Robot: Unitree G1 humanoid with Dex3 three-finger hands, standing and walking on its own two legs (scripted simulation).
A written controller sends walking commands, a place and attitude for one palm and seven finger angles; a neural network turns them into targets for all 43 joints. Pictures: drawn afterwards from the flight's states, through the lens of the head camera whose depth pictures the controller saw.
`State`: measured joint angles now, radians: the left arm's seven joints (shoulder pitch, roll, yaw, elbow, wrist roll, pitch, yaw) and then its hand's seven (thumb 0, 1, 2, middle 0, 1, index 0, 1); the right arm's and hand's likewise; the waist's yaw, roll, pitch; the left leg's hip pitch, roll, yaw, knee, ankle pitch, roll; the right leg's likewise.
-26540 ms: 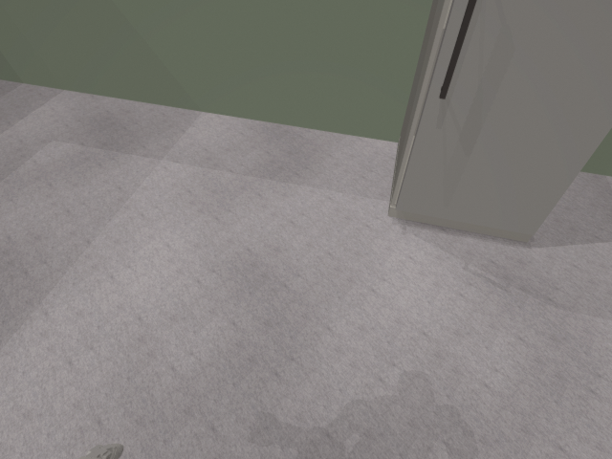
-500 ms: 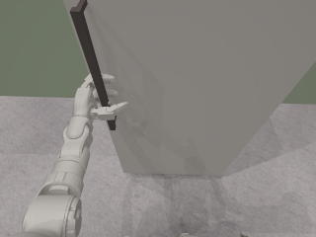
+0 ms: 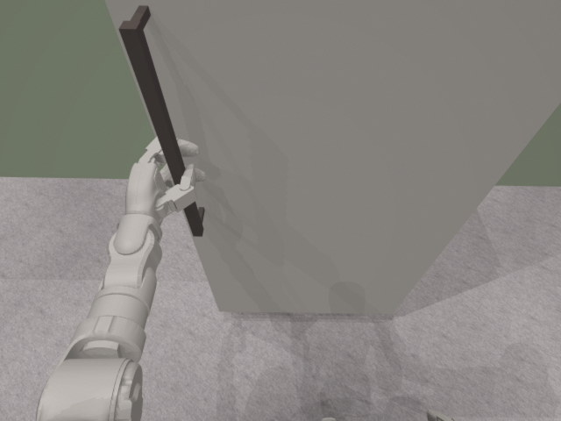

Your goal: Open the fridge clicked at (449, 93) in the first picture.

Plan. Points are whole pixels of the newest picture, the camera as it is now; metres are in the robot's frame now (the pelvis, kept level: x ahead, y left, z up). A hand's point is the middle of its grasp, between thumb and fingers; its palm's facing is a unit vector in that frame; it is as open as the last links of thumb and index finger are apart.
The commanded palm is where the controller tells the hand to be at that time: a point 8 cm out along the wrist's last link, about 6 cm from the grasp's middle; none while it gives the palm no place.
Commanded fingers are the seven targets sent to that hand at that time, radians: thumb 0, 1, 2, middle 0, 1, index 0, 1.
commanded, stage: grip the handle and tug to test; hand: left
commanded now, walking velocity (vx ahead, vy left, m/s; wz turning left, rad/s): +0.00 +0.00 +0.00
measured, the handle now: (177, 151) +0.48 +0.15 +0.11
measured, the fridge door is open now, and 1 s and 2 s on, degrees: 0 1 25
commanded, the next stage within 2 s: pull the door a little, standing still in 0.48 s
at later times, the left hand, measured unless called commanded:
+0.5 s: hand (190, 193) +0.42 +0.13 +0.09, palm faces -0.04 -1.00 +0.00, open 5.7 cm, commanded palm +0.37 +0.18 +0.09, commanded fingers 0.00 0.90 0.90 -0.45 -1.40 -0.45 -1.40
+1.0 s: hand (189, 200) +0.40 +0.13 +0.09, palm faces -0.06 -1.00 +0.00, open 5.9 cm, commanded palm +0.33 +0.19 +0.09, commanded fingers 0.00 0.90 0.90 -0.45 -1.40 -0.45 -1.40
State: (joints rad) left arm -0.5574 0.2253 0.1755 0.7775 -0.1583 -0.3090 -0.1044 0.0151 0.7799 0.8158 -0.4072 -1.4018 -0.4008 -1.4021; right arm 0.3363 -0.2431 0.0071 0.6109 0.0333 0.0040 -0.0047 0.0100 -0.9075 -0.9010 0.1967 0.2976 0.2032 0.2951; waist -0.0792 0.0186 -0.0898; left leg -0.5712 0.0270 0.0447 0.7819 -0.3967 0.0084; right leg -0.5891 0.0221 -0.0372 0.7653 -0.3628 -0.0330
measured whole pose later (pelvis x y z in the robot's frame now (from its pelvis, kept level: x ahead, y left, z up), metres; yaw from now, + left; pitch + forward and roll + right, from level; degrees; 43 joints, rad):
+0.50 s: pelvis +0.03 +0.00 +0.01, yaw -1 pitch +11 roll +0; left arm -0.34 0.21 0.16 0.50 -0.18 -0.23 -0.10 0.02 0.80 0.81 -0.30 -1.39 -0.30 -1.37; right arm 0.33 -0.24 0.00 0.56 0.04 0.00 0.01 0.01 -0.91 -0.90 0.20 0.30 0.20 0.30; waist -0.08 0.02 -0.11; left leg -0.50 0.03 0.07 0.73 -0.41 0.01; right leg -0.53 0.03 -0.01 0.72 -0.38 -0.03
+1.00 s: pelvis +0.05 +0.00 +0.01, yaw -3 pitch +10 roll +0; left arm -0.10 0.19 0.14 0.22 -0.20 -0.14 -0.09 0.02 0.81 0.83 -0.22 -1.31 -0.23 -1.34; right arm 0.30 -0.22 0.01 0.51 0.03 0.01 0.02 0.01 -0.91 -0.90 0.20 0.30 0.20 0.30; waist -0.07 0.03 -0.12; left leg -0.42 0.03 0.07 0.69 -0.40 0.01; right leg -0.46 0.04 0.01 0.68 -0.38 -0.03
